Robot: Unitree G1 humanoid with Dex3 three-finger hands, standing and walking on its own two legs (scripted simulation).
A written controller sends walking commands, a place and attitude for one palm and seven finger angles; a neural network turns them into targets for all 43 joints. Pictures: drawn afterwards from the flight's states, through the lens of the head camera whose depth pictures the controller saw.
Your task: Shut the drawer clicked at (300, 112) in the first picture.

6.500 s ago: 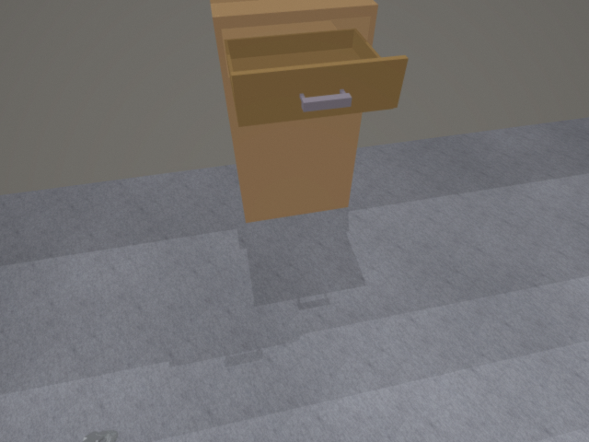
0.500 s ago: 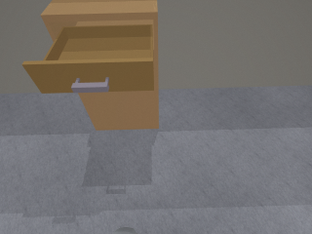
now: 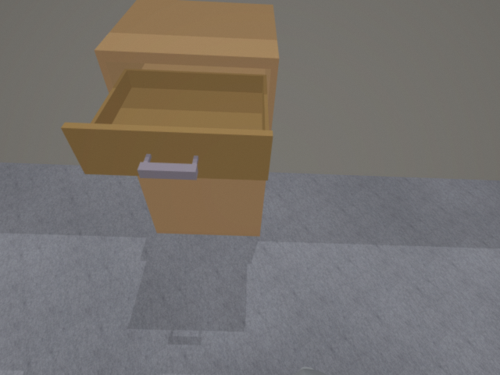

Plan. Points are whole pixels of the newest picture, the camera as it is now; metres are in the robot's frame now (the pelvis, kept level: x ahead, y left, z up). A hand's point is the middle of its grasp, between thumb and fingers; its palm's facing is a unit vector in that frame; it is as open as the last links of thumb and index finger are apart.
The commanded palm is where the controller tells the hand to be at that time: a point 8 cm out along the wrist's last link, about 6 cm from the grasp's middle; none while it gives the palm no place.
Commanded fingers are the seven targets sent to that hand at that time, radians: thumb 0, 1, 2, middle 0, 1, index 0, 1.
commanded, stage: take the last steps up to it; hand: left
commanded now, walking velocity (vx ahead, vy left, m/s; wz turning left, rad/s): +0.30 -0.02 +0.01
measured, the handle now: (170, 164) +0.54 +0.21 +0.00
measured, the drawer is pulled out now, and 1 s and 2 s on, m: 0.30 0.30 0.30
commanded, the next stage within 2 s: come to a stop and stand still in 0.54 s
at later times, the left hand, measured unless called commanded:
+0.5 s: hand out of the picture +0.13 +0.13 -0.17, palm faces +0.10 -0.98 -0.18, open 7.2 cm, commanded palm none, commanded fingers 0.00 0.90 0.90 -0.20 -0.30 -0.20 -0.30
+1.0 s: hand (171, 333) +0.24 +0.17 -0.18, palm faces +0.07 -0.97 -0.22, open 7.3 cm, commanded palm none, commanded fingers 0.00 0.90 0.90 -0.20 -0.30 -0.20 -0.30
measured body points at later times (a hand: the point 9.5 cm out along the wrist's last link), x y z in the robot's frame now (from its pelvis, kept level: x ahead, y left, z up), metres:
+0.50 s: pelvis +0.14 -0.04 +0.00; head +0.15 -0.05 +0.45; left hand +0.12 +0.18 -0.16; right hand +0.21 -0.28 -0.15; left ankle +0.22 +0.09 -0.71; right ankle +0.13 -0.14 -0.75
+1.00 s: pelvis +0.21 -0.02 -0.01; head +0.23 -0.01 +0.44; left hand +0.23 +0.22 -0.17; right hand +0.28 -0.25 -0.15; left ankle +0.25 +0.09 -0.75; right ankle +0.21 -0.15 -0.71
